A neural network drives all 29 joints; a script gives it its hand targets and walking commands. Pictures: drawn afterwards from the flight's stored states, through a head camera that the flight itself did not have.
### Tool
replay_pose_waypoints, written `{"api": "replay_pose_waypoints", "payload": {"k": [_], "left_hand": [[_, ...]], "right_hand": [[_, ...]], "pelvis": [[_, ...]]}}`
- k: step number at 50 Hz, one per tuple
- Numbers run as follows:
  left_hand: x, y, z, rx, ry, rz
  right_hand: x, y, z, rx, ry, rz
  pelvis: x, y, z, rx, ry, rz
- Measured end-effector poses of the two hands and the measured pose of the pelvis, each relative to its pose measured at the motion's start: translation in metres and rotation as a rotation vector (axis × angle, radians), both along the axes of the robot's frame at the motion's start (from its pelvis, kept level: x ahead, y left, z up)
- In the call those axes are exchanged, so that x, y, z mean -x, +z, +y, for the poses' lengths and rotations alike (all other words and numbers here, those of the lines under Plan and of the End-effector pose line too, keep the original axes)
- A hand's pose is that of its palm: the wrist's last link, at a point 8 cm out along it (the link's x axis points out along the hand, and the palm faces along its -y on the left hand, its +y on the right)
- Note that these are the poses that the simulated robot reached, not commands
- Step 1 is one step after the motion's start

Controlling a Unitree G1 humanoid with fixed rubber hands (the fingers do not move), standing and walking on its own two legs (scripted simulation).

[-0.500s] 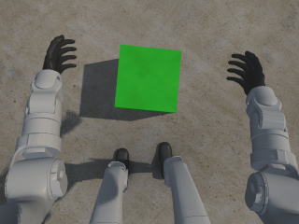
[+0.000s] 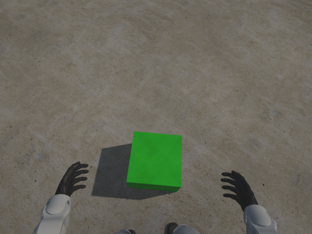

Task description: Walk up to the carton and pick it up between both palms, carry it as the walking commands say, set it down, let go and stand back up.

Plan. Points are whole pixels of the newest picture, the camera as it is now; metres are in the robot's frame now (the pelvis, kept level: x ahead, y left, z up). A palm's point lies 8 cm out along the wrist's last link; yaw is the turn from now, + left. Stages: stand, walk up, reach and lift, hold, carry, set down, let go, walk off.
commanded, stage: let go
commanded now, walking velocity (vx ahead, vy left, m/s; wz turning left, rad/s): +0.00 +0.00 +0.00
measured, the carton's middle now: (155, 161) +0.47 -0.04 -0.67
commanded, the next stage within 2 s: stand in 0.60 s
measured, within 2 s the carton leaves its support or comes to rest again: neither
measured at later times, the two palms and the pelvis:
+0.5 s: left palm (58, 223) +0.16 +0.22 -0.06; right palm (253, 207) +0.18 -0.24 -0.05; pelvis +0.01 -0.01 +0.01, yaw +0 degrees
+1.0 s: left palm (35, 226) +0.16 +0.28 -0.07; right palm (274, 213) +0.16 -0.31 -0.08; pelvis +0.03 -0.02 +0.01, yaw +1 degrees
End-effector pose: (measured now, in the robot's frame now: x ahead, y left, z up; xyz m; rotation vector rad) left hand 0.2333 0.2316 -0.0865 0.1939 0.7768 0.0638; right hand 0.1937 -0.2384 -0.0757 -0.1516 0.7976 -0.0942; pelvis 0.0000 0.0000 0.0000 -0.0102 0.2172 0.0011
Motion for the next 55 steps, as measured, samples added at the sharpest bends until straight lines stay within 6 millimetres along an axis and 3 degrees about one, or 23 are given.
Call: {"api": "replay_pose_waypoints", "payload": {"k": [8, 16, 23, 31, 37, 42, 55], "left_hand": [[0.041, 0.025, 0.004, 0.016, 0.000, -0.012], [0.066, 0.033, 0.006, 0.016, 0.024, 0.016], [0.071, 0.032, -0.005, 0.015, 0.016, 0.036], [0.071, 0.021, -0.015, -0.004, 0.017, 0.043], [0.081, 0.017, 0.018, -0.141, 0.046, 0.104], [0.082, 0.021, 0.039, -0.196, 0.073, 0.134], [0.075, 0.017, 0.045, -0.204, 0.090, 0.162]], "right_hand": [[0.023, 0.021, 0.004, -0.004, 0.009, -0.014], [0.017, 0.025, 0.009, -0.017, 0.037, -0.031], [0.013, 0.028, 0.004, -0.003, 0.048, -0.030], [0.020, 0.021, -0.019, 0.069, 0.027, 0.028], [0.031, 0.005, -0.050, 0.151, 0.005, 0.068], [0.036, -0.004, -0.064, 0.177, 0.003, 0.123], [0.026, -0.007, -0.067, 0.199, 0.011, 0.152]], "pelvis": [[-0.011, 0.012, 0.004, -0.003, -0.003, -0.158], [-0.011, 0.013, 0.001, -0.008, 0.001, -0.274], [-0.008, 0.012, -0.007, -0.011, 0.005, -0.316], [-0.007, 0.007, -0.018, -0.008, -0.003, -0.304], [-0.015, 0.006, -0.021, -0.006, 0.004, -0.237], [-0.023, 0.007, -0.021, -0.008, 0.007, -0.218], [-0.034, 0.009, -0.018, -0.010, 0.015, -0.219]]}}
